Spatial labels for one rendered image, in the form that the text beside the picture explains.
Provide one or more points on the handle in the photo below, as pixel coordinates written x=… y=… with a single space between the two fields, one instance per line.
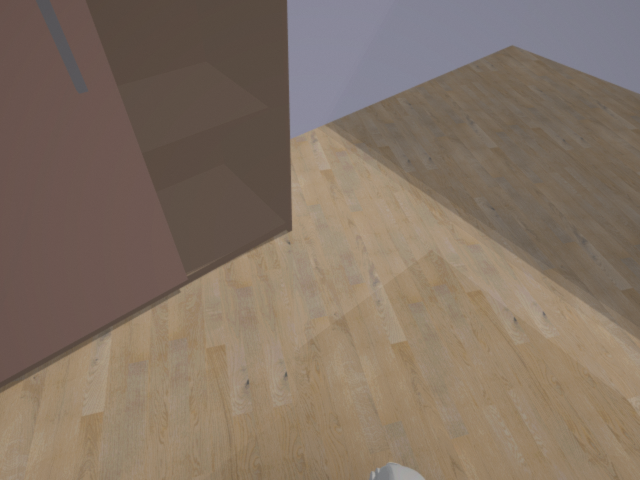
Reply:
x=62 y=44

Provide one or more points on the wardrobe door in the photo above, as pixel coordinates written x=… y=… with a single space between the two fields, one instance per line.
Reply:
x=83 y=237

